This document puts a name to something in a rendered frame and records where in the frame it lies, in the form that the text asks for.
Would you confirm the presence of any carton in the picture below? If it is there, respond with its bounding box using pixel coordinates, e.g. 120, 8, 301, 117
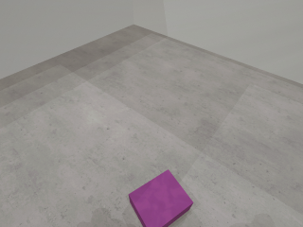
129, 170, 193, 227

